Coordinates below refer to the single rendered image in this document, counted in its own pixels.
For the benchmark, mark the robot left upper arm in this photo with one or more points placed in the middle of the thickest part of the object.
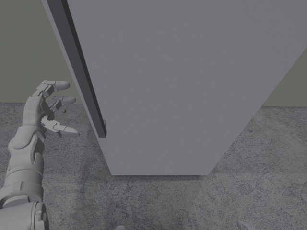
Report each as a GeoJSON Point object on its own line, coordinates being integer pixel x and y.
{"type": "Point", "coordinates": [28, 216]}

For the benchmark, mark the left robot forearm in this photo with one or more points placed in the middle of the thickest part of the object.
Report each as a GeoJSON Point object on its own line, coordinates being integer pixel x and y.
{"type": "Point", "coordinates": [23, 180]}

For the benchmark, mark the left robot hand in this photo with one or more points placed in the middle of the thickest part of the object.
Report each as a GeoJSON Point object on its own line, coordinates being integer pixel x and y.
{"type": "Point", "coordinates": [36, 109]}

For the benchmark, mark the fridge door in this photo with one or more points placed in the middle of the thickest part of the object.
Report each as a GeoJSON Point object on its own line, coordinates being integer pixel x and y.
{"type": "Point", "coordinates": [178, 80]}

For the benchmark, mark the handle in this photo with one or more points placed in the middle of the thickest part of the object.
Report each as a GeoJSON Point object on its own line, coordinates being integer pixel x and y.
{"type": "Point", "coordinates": [65, 25]}

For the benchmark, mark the right robot hand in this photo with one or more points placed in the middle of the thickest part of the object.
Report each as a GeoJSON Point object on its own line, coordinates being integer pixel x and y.
{"type": "Point", "coordinates": [244, 226]}

